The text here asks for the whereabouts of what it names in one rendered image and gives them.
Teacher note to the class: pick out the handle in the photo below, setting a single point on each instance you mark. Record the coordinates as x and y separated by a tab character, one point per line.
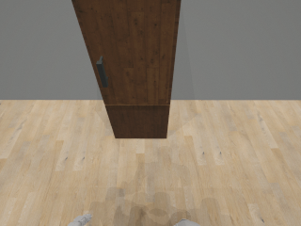
101	71

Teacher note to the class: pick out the robot left hand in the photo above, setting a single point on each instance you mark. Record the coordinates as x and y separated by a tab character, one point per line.
81	220

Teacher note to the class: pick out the cupboard door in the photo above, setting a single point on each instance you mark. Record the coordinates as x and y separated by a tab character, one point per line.
134	37

